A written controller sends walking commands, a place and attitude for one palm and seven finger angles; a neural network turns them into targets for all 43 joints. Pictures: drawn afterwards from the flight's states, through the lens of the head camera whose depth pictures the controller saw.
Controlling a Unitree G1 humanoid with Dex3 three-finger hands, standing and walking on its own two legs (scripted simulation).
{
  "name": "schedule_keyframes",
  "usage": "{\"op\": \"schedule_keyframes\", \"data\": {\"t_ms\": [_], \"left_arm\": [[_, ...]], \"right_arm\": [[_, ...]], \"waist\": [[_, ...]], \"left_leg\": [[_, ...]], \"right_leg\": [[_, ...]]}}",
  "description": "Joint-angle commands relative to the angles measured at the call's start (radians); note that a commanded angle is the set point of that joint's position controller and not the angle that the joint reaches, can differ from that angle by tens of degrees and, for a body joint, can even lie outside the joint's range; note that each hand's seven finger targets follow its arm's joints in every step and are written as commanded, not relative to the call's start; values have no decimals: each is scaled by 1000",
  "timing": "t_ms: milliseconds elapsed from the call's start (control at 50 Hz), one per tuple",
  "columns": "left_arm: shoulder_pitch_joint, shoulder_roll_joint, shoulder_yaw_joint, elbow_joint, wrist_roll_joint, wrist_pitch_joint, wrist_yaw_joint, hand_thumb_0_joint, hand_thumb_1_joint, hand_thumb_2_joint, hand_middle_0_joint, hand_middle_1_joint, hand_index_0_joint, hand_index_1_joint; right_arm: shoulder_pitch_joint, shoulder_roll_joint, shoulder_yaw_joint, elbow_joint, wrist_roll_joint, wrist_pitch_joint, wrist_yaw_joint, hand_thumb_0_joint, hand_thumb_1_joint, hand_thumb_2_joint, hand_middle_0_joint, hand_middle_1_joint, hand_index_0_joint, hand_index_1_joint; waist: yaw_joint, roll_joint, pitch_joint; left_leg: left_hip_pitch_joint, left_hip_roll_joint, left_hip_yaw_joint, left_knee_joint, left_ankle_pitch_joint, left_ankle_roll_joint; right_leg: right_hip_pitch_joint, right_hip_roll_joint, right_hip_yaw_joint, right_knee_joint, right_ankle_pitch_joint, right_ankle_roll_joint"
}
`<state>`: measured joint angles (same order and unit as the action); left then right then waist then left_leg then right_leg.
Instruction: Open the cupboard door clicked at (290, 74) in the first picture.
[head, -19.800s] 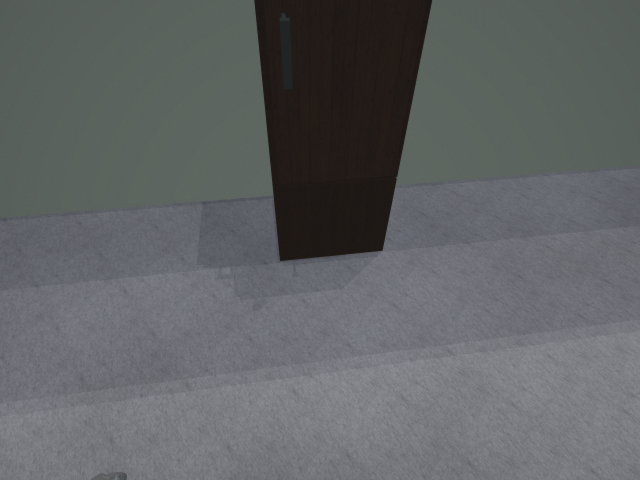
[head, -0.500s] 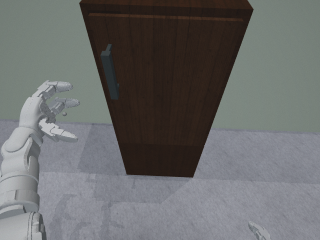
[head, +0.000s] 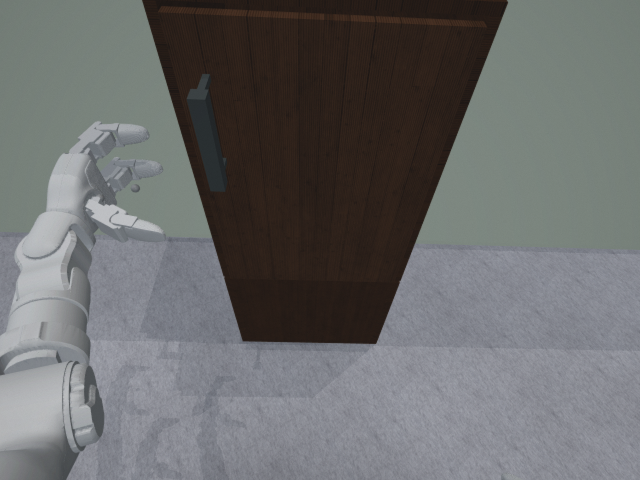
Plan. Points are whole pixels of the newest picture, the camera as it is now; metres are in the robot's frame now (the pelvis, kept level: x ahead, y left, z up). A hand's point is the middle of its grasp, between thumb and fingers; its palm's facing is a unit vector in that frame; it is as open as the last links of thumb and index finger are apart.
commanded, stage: move the hooked fingers beside the handle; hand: left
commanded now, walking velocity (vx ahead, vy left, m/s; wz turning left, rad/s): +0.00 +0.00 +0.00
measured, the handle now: (212, 136) +0.56 +0.16 +0.11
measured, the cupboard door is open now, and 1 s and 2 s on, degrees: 0 0 0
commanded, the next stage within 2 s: slide the fingers in behind the handle in 1.24 s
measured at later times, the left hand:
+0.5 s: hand (168, 145) +0.51 +0.21 +0.13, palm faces -0.02 -1.00 +0.01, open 14.0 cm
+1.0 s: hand (163, 153) +0.51 +0.22 +0.12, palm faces -0.01 -1.00 +0.02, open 14.0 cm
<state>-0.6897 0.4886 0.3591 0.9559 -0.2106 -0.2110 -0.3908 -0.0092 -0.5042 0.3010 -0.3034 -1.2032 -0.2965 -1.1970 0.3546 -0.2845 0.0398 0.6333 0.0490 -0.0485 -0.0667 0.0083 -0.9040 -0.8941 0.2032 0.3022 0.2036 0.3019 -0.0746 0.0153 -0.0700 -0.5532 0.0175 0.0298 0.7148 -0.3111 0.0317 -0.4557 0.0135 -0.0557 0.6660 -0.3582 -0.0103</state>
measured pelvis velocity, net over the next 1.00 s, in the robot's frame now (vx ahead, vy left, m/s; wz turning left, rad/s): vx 0.02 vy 0.00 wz -0.03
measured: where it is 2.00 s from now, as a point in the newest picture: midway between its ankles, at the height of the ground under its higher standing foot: outside the picture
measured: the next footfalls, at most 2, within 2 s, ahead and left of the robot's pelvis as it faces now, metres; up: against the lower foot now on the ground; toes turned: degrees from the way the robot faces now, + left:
none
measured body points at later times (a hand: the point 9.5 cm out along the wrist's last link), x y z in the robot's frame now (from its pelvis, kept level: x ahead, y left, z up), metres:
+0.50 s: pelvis -0.01 -0.01 -0.01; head +0.09 +0.01 +0.43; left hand +0.51 +0.26 +0.13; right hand -0.03 -0.28 -0.11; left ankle +0.03 +0.10 -0.72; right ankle -0.02 -0.12 -0.72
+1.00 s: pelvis +0.02 +0.00 -0.01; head +0.10 +0.01 +0.43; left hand +0.50 +0.27 +0.12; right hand +0.04 -0.27 -0.12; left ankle +0.03 +0.10 -0.72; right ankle -0.02 -0.12 -0.72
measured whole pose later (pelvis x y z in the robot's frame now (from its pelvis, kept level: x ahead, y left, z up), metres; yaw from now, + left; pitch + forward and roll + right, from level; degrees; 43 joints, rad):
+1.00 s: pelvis +0.02 +0.00 -0.01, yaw -1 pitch +15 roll -3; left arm -0.89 0.58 0.41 1.15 -0.14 -0.26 -0.35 -0.01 -0.50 0.30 -0.30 -1.20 -0.30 -1.20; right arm 0.40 -0.27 0.03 0.62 0.02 0.06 -0.03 0.00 -0.90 -0.89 0.20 0.30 0.20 0.30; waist -0.14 0.02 -0.11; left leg -0.70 0.04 0.03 0.80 -0.37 0.03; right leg -0.59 0.04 -0.05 0.72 -0.40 -0.01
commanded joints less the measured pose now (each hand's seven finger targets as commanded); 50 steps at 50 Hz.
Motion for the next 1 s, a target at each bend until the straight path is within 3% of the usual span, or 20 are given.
{"op": "schedule_keyframes", "data": {"t_ms": [0, 60, 100, 120, 140, 180, 260, 280, 320, 440, 480, 540, 600, 640, 680, 740, 800, 840, 900, 980], "left_arm": [[-508, 287, 49, -150, -5, -80, 10, 0, -500, 300, -300, -1200, -300, -1200], [-564, 294, 43, -115, 9, -102, 16, 0, -500, 300, -300, -1200, -300, -1200], [-587, 331, 66, -58, 11, -106, 19, 0, -500, 300, -300, -1200, -300, -1200], [-615, 356, 74, -57, 18, -111, 20, 0, -500, 300, -300, -1200, -300, -1200], [-619, 323, 42, -36, 24, -110, 17, 0, -500, 300, -300, -1200, -300, -1200], [-660, 339, 51, -13, 26, -117, 20, 0, -500, 300, -300, -1200, -300, -1200], [-720, 391, 61, 61, 52, -116, 22, 0, -500, 300, -300, -1200, -300, -1200], [-737, 397, 68, 71, 47, -118, 25, 0, -500, 300, -300, -1200, -300, -1200], [-791, 423, 70, 77, 59, -122, 24, 0, -500, 300, -300, -1200, -300, -1200], [-797, 468, 95, 132, 87, -111, 27, 0, -500, 300, -300, -1200, -300, -1200], [-743, 455, 97, 152, 84, -103, 28, 0, -500, 300, -300, -1200, -300, -1200], [-745, 528, 139, 118, 97, -100, 28, 0, -500, 300, -300, -1200, -300, -1200], [-681, 510, 147, 63, 93, -117, 21, 0, -500, 300, -300, -1200, -300, -1200], [-690, 446, 112, 17, 78, -121, 12, 0, -500, 300, -300, -1200, -300, -1200], [-655, 475, 150, -10, 56, -123, 8, 0, -500, 300, -300, -1200, -300, -1200], [-671, 391, 88, -9, 55, -107, 8, 0, -500, 300, -300, -1200, -300, -1200], [-670, 439, 129, -27, 59, -111, 27, 0, -500, 300, -300, -1200, -300, -1200], [-669, 373, 87, -39, 56, -112, 31, 0, -500, 300, -300, -1200, -300, -1200], [-650, 392, 110, -35, 54, -116, 40, 0, -500, 300, -300, -1200, -300, -1200], [-659, 321, 53, -18, 50, -107, 38, 0, -500, 300, -300, -1200, -300, -1200]], "right_arm": [[66, -171, -68, -78, -1, -18, -10, 0, -900, -900, 200, 300, 200, 300], [81, -173, -68, -68, -5, -12, -8, 0, -900, -900, 200, 300, 200, 300], [91, -180, -67, -59, -6, -4, -10, 0, -900, -900, 200, 300, 200, 300], [96, -182, -67, -58, -6, -1, -11, 0, -900, -900, 200, 300, 200, 300], [98, -178, -65, -58, -5, 1, -11, 0, -900, -900, 200, 300, 200, 300], [116, -182, -64, -51, -8, 5, -12, 0, -900, -900, 200, 300, 200, 300], [142, -191, -62, -40, -10, 15, -14, 0, -900, -900, 200, 300, 200, 300], [152, -193, -61, -38, -13, 16, -16, 0, -900, -900, 200, 300, 200, 300], [171, -197, -62, -30, -15, 17, -15, 0, -900, -900, 200, 300, 200, 300], [223, -201, -65, -26, -25, 35, -6, 0, -900, -900, 200, 300, 200, 300], [237, -199, -65, -36, -28, 45, -2, 0, -900, -900, 200, 300, 200, 300], [246, -204, -68, -50, -29, 60, 0, 0, -900, -900, 200, 300, 200, 300], [252, -198, -76, -65, -29, 74, 7, 0, -900, -900, 200, 300, 200, 300], [247, -190, -80, -64, -29, 81, 12, 0, -900, -900, 200, 300, 200, 300], [252, -195, -82, -63, -30, 89, 12, 0, -900, -900, 200, 300, 200, 300], [235, -186, -84, -57, -24, 94, 15, 0, -900, -900, 200, 300, 200, 300], [230, -188, -84, -53, -26, 97, 13, 0, -900, -900, 200, 300, 200, 300], [217, -178, -82, -57, -25, 92, 18, 0, -900, -900, 200, 300, 200, 300], [207, -179, -82, -57, -25, 94, 19, 0, -900, -900, 200, 300, 200, 300], [189, -175, -79, -66, -23, 96, 19, 0, -900, -900, 200, 300, 200, 300]], "waist": [[-21, 60, -310], [-32, 93, -327], [-43, 37, -316], [-46, 58, -329], [-52, 84, -329], [-63, 47, -329], [-82, 82, -316], [-91, 47, -321], [-103, 90, -358], [-101, 120, -402], [-96, 86, -401], [-83, 102, -423], [-64, 120, -493], [-70, 164, -484], [-58, 128, -499], [-80, 133, -432], [-67, 154, -443], [-74, 156, -441], [-65, 137, -453], [-79, 129, -405]], "left_leg": [[305, -3, -80, -52, 273, 5], [309, -1, -88, -48, 241, 2], [261, -1, -82, -39, 223, 9], [253, -3, -78, -35, 211, 10], [255, -5, -76, -32, 203, 9], [233, -5, -79, -23, 207, 14], [194, -1, -81, -12, 158, 12], [180, -2, -81, -6, 161, 17], [188, 1, -82, 4, 171, 16], [181, 4, -82, 33, 233, 14], [170, 3, -77, 34, 258, 17], [141, 4, -64, 39, 264, 18], [206, 5, -61, 50, 353, 15], [250, 7, -60, 51, 380, 13], [266, 10, -67, 50, 423, 15], [278, 13, -69, 47, 405, 14], [290, 13, -75, 47, 426, 12], [312, 14, -77, 51, 441, 9], [312, 13, -78, 58, 476, 9], [299, 10, -76, 58, 452, 10]], "right_leg": [[-51, 24, 23, -65, 280, -13], [-82, 25, 24, -61, 239, -14], [-68, 26, 30, -58, 247, -8], [-67, 24, 36, -57, 242, -6], [-83, 24, 38, -57, 232, -7], [-76, 26, 37, -52, 238, -6], [-124, 27, 43, -49, 191, -2], [-112, 29, 45, -49, 195, -1], [-129, 29, 48, -42, 202, 3], [-142, 36, 46, -22, 246, 3], [-126, 41, 40, -19, 268, 2], [-94, 41, 50, -13, 300, 7], [-78, 48, 43, 0, 368, 3], [-101, 53, 36, -4, 379, 1], [-77, 58, 29, -1, 405, -4], [-131, 57, 23, -12, 377, 0], [-124, 55, 24, -7, 382, -5], [-138, 55, 20, -5, 384, -4], [-118, 54, 21, 5, 418, -4], [-138, 49, 19, 2, 398, -5]]}}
